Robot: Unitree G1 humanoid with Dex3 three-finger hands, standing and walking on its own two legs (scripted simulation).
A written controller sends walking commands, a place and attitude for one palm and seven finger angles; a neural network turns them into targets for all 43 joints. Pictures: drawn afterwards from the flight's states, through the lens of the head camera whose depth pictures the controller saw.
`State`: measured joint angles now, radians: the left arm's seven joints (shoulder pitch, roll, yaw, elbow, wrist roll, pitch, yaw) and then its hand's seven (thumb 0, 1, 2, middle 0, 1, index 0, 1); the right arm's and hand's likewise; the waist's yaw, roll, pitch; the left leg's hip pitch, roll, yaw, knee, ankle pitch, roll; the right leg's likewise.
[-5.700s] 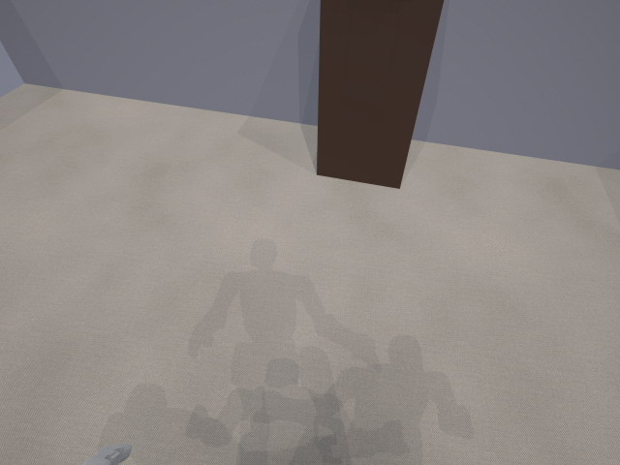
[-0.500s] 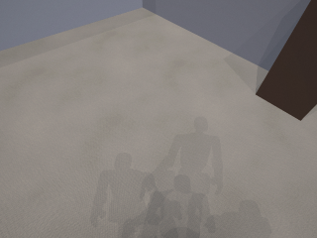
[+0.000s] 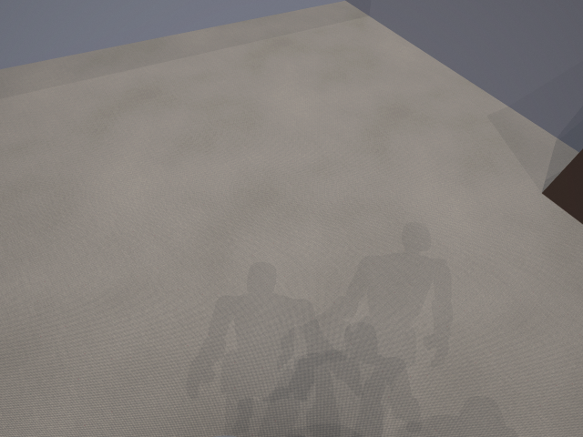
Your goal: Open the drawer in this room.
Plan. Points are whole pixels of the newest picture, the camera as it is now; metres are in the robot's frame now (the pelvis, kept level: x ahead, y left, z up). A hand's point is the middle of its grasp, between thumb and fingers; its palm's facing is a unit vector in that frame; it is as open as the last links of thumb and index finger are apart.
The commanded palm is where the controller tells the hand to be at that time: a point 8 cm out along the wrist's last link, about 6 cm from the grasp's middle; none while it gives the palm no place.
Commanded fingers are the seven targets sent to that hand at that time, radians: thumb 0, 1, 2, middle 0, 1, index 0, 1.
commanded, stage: turn or walk to find it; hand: left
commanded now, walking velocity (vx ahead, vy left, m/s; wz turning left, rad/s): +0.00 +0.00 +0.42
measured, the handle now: out of the picture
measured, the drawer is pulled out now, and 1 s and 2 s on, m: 0.00 0.00 0.00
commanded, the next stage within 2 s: none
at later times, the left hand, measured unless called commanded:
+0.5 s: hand out of the picture +0.04 +0.19 -0.14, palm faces +0.19 -0.94 -0.28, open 7.4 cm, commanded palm none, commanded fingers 0.00 0.90 0.90 -0.20 -0.30 -0.20 -0.30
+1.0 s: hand out of the picture -0.13 +0.22 -0.17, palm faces +0.45 -0.86 -0.24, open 7.4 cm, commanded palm none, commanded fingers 0.00 0.90 0.90 -0.20 -0.30 -0.20 -0.30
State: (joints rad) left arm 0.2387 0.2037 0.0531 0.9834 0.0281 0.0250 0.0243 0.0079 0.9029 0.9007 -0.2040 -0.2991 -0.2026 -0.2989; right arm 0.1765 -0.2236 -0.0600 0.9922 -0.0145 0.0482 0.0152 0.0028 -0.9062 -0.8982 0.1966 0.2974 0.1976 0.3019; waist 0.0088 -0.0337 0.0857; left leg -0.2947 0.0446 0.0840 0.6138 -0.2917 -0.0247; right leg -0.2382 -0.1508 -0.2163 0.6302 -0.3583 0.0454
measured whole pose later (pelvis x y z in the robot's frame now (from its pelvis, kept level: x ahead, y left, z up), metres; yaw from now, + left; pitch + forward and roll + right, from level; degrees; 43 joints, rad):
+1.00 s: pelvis -0.06 +0.01 +0.01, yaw +24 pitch +0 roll -1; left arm 0.24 0.26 0.07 0.99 0.02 0.08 0.02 0.01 0.91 0.90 -0.20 -0.30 -0.20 -0.30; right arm 0.14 -0.20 -0.04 0.94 -0.02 0.02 0.00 0.00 -0.90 -0.90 0.20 0.30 0.20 0.30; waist 0.03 -0.06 0.08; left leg -0.26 0.02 0.05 0.56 -0.32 0.03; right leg -0.42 -0.12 -0.09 1.01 -0.49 0.06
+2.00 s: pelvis -0.11 +0.00 +0.02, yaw +48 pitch +0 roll -2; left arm 0.23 0.26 0.08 0.99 0.02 0.07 0.02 0.01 0.91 0.90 -0.20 -0.30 -0.20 -0.30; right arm 0.15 -0.19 -0.03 0.94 -0.02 0.02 0.00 0.00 -0.90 -0.90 0.20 0.30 0.20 0.30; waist 0.03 -0.04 0.07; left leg -0.23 0.00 0.04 0.50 -0.26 0.06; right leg -0.46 -0.11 -0.06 1.09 -0.41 0.07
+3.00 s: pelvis -0.16 -0.04 +0.01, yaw +73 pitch -1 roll -2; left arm 0.25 0.27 0.08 1.00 0.02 0.08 0.02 0.01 0.91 0.90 -0.20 -0.30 -0.20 -0.30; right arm 0.13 -0.20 -0.04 0.93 -0.02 0.02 0.00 0.00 -0.90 -0.90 0.20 0.30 0.20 0.30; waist 0.03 -0.04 0.08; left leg -0.25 0.01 0.04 0.54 -0.28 0.05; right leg -0.43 -0.11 -0.08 1.07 -0.47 0.07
